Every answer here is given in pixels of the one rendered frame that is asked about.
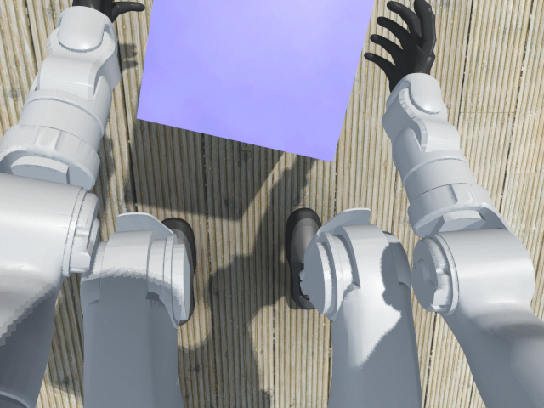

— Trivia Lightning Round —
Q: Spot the robot left upper arm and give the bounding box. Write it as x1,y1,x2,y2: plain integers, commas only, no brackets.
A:
0,173,100,408

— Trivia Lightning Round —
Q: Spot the right robot hand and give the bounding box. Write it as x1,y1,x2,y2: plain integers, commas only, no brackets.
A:
364,0,437,93

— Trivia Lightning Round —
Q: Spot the robot left forearm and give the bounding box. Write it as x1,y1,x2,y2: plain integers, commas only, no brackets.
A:
0,6,121,191

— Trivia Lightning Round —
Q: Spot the right robot shin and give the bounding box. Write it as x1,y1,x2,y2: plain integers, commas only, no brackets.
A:
299,207,411,308

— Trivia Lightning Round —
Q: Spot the left robot hand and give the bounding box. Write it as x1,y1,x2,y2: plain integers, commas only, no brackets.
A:
72,0,145,23

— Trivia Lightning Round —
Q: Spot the carton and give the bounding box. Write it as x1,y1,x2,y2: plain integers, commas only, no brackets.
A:
137,0,375,162

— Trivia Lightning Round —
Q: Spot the robot right foot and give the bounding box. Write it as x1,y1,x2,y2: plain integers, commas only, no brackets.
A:
286,208,321,309

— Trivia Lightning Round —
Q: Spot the robot right upper arm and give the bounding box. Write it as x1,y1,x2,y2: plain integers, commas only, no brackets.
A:
411,228,544,408

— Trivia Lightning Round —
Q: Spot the robot right forearm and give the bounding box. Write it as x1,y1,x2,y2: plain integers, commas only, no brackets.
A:
382,73,536,300

